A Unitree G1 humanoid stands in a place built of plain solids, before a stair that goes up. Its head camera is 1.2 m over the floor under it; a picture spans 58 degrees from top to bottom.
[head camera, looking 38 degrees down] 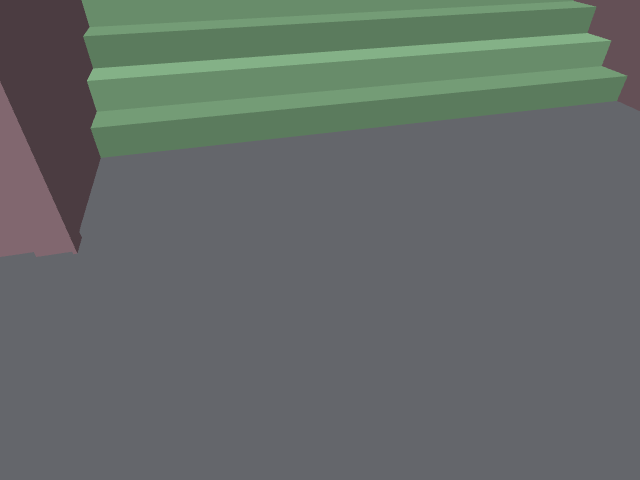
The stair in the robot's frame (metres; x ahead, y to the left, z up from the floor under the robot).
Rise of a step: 0.19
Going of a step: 0.25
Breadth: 3.71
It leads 15 degrees to the left of straight ahead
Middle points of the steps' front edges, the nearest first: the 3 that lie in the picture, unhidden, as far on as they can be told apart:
2.80 -0.48 0.19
3.04 -0.42 0.37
3.29 -0.36 0.56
